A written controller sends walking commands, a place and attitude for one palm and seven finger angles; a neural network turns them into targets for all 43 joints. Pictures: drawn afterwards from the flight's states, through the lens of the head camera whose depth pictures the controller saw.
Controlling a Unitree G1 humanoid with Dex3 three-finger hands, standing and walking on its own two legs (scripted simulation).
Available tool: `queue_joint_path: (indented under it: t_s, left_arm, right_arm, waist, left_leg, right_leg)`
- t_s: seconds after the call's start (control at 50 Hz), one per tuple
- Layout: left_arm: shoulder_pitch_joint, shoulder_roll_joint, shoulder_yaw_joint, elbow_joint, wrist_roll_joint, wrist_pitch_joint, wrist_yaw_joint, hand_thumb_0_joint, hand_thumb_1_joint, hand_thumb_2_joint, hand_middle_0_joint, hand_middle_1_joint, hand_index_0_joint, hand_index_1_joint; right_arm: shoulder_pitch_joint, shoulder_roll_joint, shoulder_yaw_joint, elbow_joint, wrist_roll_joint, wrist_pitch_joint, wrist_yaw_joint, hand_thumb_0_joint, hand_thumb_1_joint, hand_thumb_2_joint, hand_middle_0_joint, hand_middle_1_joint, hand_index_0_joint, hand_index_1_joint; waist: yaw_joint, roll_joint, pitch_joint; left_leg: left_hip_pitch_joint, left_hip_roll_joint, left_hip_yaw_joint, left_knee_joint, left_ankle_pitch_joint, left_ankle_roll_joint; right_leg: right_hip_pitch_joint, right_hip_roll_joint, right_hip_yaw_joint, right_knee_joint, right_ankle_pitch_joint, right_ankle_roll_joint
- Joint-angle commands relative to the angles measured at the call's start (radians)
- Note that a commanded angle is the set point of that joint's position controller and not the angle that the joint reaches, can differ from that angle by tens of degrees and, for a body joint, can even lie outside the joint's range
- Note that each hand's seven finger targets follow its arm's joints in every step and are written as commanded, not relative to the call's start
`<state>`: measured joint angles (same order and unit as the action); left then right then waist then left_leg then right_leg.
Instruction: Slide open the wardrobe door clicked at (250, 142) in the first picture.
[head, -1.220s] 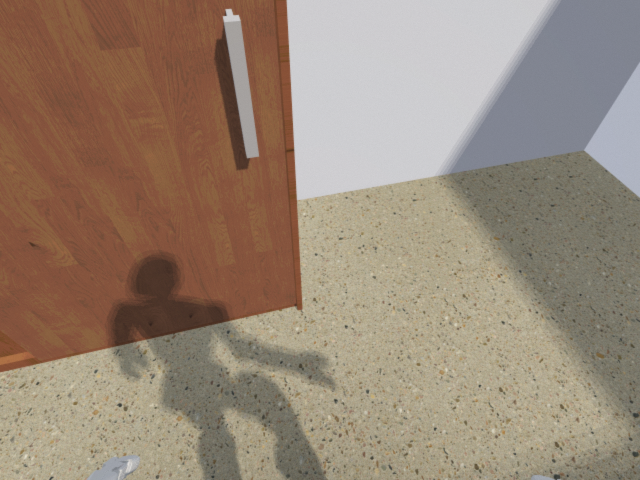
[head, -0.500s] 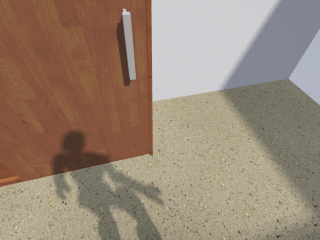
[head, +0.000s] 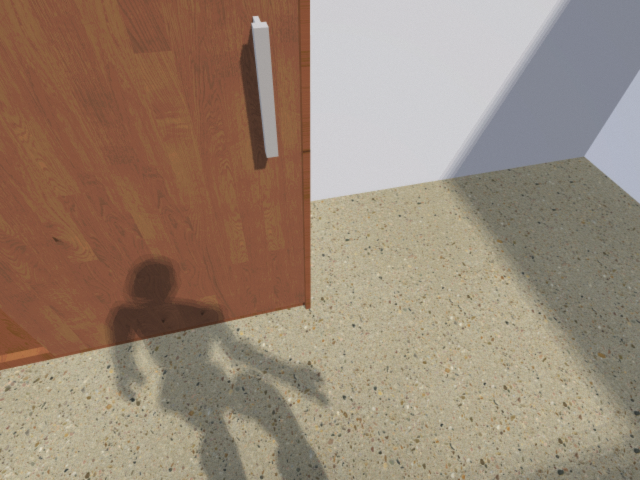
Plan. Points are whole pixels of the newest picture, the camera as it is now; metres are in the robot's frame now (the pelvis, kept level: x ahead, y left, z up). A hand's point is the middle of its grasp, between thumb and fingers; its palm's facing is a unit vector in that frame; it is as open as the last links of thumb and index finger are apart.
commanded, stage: look at it before walking up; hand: right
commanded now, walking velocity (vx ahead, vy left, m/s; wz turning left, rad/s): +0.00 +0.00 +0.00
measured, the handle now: (264, 92) +0.76 +0.16 +0.10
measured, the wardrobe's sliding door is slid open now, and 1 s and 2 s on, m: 0.00 0.00 0.00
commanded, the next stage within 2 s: turn to face it in 0.22 s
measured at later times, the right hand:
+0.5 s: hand out of the picture +0.09 -0.24 -0.16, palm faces -0.05 +0.94 -0.33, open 7.4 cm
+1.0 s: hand out of the picture +0.05 -0.18 -0.17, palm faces -0.14 +0.96 -0.24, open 7.4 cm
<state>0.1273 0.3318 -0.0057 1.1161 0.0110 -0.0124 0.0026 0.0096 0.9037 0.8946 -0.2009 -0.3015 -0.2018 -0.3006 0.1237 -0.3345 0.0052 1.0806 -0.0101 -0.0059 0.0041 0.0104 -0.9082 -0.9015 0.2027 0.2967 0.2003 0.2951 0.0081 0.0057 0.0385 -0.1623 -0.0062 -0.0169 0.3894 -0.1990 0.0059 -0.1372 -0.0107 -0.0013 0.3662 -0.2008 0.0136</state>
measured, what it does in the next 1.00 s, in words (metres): lifts its right foot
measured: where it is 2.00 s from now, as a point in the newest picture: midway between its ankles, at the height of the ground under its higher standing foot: outside the picture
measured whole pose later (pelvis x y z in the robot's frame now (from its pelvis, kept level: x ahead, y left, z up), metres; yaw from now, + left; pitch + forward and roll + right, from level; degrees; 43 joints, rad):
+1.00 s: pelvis -0.03 +0.00 -0.01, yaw +11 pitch +1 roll -1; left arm 0.15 0.23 0.05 0.98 0.01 0.04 0.02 0.01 0.91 0.89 -0.20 -0.30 -0.20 -0.30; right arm 0.25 -0.19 -0.04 0.94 -0.03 0.04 -0.01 0.01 -0.91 -0.90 0.20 0.30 0.20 0.30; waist -0.02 0.00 0.08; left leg -0.34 -0.08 -0.14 0.51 -0.18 0.03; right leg -0.40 -0.01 0.00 0.95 -0.42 0.03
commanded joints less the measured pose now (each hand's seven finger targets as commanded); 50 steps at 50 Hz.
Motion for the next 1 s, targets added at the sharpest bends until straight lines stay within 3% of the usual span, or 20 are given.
queue_joint_path:
  t_s: [0.0,0.34,0.42,0.46,0.52,0.62,0.66,0.7,0.72,0.74,0.76,0.78,0.8,0.82,0.84,0.86,0.9,0.98]
  left_arm:
    - [-0.048,0.205,0.042,-0.062,0.0,-0.022,0.01,0.0,0.9,0.9,-0.2,-0.3,-0.2,-0.3]
    - [-0.055,0.208,0.045,-0.063,0.0,-0.022,0.015,0.0,0.9,0.9,-0.2,-0.3,-0.2,-0.3]
    - [0.014,0.09,0.031,-0.07,0.0,0.0,0.022,0.0,0.9,0.9,-0.2,-0.3,-0.2,-0.3]
    - [0.031,0.089,0.041,-0.088,0.0,0.009,0.026,0.0,0.9,0.9,-0.2,-0.3,-0.2,-0.3]
    - [0.029,0.096,0.055,-0.122,0.002,0.017,0.03,0.0,0.9,0.9,-0.2,-0.3,-0.2,-0.3]
    - [0.02,0.104,0.076,-0.168,0.004,0.02,0.033,0.0,0.9,0.9,-0.2,-0.3,-0.2,-0.3]
    - [0.01,0.106,0.084,-0.182,0.004,0.021,0.032,0.0,0.9,0.9,-0.2,-0.3,-0.2,-0.3]
    - [-0.028,0.102,0.092,-0.198,0.005,0.019,0.029,0.0,0.9,0.9,-0.2,-0.3,-0.2,-0.3]
    - [-0.045,0.095,0.094,-0.208,0.006,0.021,0.028,0.0,0.9,0.9,-0.2,-0.3,-0.2,-0.3]
    - [-0.056,0.079,0.096,-0.218,0.005,0.025,0.027,0.0,0.9,0.9,-0.2,-0.3,-0.2,-0.3]
    - [-0.035,0.028,0.091,-0.23,0.0,0.031,0.026,0.0,0.9,0.9,-0.2,-0.3,-0.2,-0.3]
    - [-0.044,-0.008,0.083,-0.243,-0.003,0.037,0.025,0.0,0.9,0.9,-0.2,-0.3,-0.2,-0.3]
    - [-0.033,0.008,0.086,-0.236,-0.002,0.042,0.024,0.0,0.9,0.9,-0.2,-0.3,-0.2,-0.3]
    - [-0.008,0.009,0.09,-0.223,0.0,0.041,0.02,0.0,0.9,0.9,-0.2,-0.3,-0.2,-0.3]
    - [0.016,0.009,0.091,-0.206,0.001,0.037,0.018,0.0,0.9,0.9,-0.2,-0.3,-0.2,-0.3]
    - [0.053,0.002,0.088,-0.195,0.002,0.033,0.016,0.0,0.9,0.9,-0.2,-0.3,-0.2,-0.3]
    - [0.057,-0.014,0.085,-0.188,0.003,0.033,0.019,0.0,0.9,0.9,-0.2,-0.3,-0.2,-0.3]
    - [0.034,-0.033,0.076,-0.204,-0.004,0.024,0.026,0.0,0.9,0.9,-0.2,-0.3,-0.2,-0.3]
  right_arm:
    - [-0.042,-0.206,-0.043,-0.062,-0.001,-0.024,-0.015,0.0,-0.9,-0.9,0.2,0.3,0.2,0.3]
    - [-0.04,-0.206,-0.045,-0.06,-0.001,-0.022,-0.016,0.0,-0.9,-0.9,0.2,0.3,0.2,0.3]
    - [0.024,-0.107,-0.034,-0.066,-0.001,0.01,-0.022,0.0,-0.9,-0.9,0.2,0.3,0.2,0.3]
    - [0.038,-0.107,-0.041,-0.083,-0.004,0.02,-0.022,0.0,-0.9,-0.9,0.2,0.3,0.2,0.3]
    - [0.047,-0.108,-0.052,-0.116,-0.006,0.031,-0.018,0.0,-0.9,-0.9,0.2,0.3,0.2,0.3]
    - [0.067,-0.074,-0.062,-0.164,-0.01,0.039,-0.01,0.0,-0.9,-0.9,0.2,0.3,0.2,0.3]
    - [0.085,-0.055,-0.065,-0.173,-0.011,0.042,-0.007,0.0,-0.9,-0.9,0.2,0.3,0.2,0.3]
    - [0.136,-0.031,-0.071,-0.175,-0.012,0.045,-0.004,0.0,-0.9,-0.9,0.2,0.3,0.2,0.3]
    - [0.165,-0.028,-0.075,-0.171,-0.014,0.043,-0.002,0.0,-0.9,-0.9,0.2,0.3,0.2,0.3]
    - [0.196,-0.044,-0.081,-0.168,-0.018,0.038,-0.004,0.0,-0.9,-0.9,0.2,0.3,0.2,0.3]
    - [0.201,-0.097,-0.091,-0.172,-0.029,0.029,-0.011,0.0,-0.9,-0.9,0.2,0.3,0.2,0.3]
    - [0.23,-0.137,-0.098,-0.178,-0.023,0.024,-0.02,0.0,-0.9,-0.9,0.2,0.3,0.2,0.3]
    - [0.213,-0.132,-0.099,-0.181,-0.017,0.024,-0.027,0.0,-0.9,-0.9,0.2,0.3,0.2,0.3]
    - [0.162,-0.103,-0.098,-0.196,-0.017,0.024,-0.031,0.0,-0.9,-0.9,0.2,0.3,0.2,0.3]
    - [0.121,-0.085,-0.097,-0.209,-0.016,0.023,-0.03,0.0,-0.9,-0.9,0.2,0.3,0.2,0.3]
    - [0.091,-0.075,-0.096,-0.219,-0.016,0.02,-0.034,0.0,-0.9,-0.9,0.2,0.3,0.2,0.3]
    - [0.106,-0.057,-0.095,-0.223,-0.018,0.017,-0.034,0.0,-0.9,-0.9,0.2,0.3,0.2,0.3]
    - [0.159,-0.061,-0.105,-0.206,-0.022,0.021,-0.035,0.0,-0.9,-0.9,0.2,0.3,0.2,0.3]
  waist:
    - [-0.006,0.003,-0.067]
    - [-0.007,-0.005,-0.07]
    - [-0.003,0.012,-0.075]
    - [-0.002,0.01,-0.079]
    - [-0.001,-0.005,-0.056]
    - [-0.007,-0.074,-0.059]
    - [-0.018,-0.118,-0.058]
    - [-0.047,-0.148,-0.06]
    - [-0.062,-0.13,-0.061]
    - [-0.077,-0.051,-0.06]
    - [-0.069,0.168,-0.074]
    - [-0.091,0.29,-0.054]
    - [-0.077,0.243,-0.047]
    - [-0.048,0.208,-0.028]
    - [-0.027,0.145,-0.036]
    - [-0.006,0.136,-0.073]
    - [-0.013,0.123,-0.111]
    - [-0.039,0.138,-0.13]
  left_leg:
    - [0.009,0.122,-0.113,-0.077,0.068,0.028]
    - [0.016,0.118,-0.112,-0.057,0.196,0.031]
    - [-0.013,0.115,-0.132,0.009,0.301,0.023]
    - [-0.032,0.11,-0.146,0.04,0.32,0.027]
    - [-0.098,0.094,-0.162,0.082,0.292,0.033]
    - [-0.172,0.031,-0.127,0.205,0.197,0.018]
    - [-0.16,0.008,-0.089,0.294,0.109,0.009]
    - [-0.138,0.0,-0.058,0.336,-0.021,0.003]
    - [-0.102,0.007,-0.062,0.302,-0.007,0.006]
    - [-0.072,0.042,-0.13,0.22,0.11,0.021]
    - [-0.055,0.171,-0.356,0.073,0.158,0.071]
    - [-0.06,0.294,-0.617,-0.091,0.191,0.163]
    - [-0.086,0.294,-0.633,-0.139,0.093,0.195]
    - [-0.098,0.265,-0.586,-0.14,0.011,0.197]
    - [-0.088,0.228,-0.527,-0.109,0.023,0.193]
    - [-0.071,0.207,-0.469,-0.078,0.08,0.184]
    - [-0.045,0.166,-0.409,-0.06,0.129,0.169]
    - [0.015,0.168,-0.428,-0.053,0.202,0.184]
  right_leg:
    - [0.005,-0.102,0.092,-0.065,0.074,-0.034]
    - [0.041,-0.113,0.07,-0.052,0.148,-0.031]
    - [0.034,-0.117,0.014,0.022,0.179,-0.009]
    - [0.025,-0.121,-0.003,0.055,0.166,-0.008]
    - [0.007,-0.133,-0.01,0.076,0.115,-0.015]
    - [-0.014,-0.193,0.026,0.058,0.062,-0.053]
    - [-0.064,-0.24,0.051,0.041,0.055,-0.083]
    - [-0.107,-0.268,0.043,0.059,0.07,-0.106]
    - [-0.145,-0.256,0.023,0.105,0.05,-0.098]
    - [-0.192,-0.194,-0.032,0.217,-0.013,-0.061]
    - [-0.271,-0.069,-0.116,0.418,-0.175,-0.003]
    - [-0.367,0.027,-0.057,0.618,-0.396,0.022]
    - [-0.36,0.004,0.051,0.703,-0.368,0.012]
    - [-0.385,-0.014,0.065,0.737,-0.304,0.008]
    - [-0.376,-0.023,0.058,0.752,-0.251,0.011]
    - [-0.351,-0.029,0.047,0.729,-0.23,0.015]
    - [-0.305,-0.013,0.024,0.658,-0.21,0.022]
    - [-0.264,0.002,0.012,0.443,-0.248,0.021]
